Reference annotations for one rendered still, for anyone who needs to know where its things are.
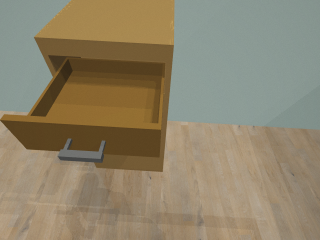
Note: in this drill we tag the cabinet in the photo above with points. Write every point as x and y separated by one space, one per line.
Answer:
126 30

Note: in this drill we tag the handle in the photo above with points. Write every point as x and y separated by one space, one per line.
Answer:
80 155

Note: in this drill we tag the drawer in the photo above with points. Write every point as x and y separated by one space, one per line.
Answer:
93 100

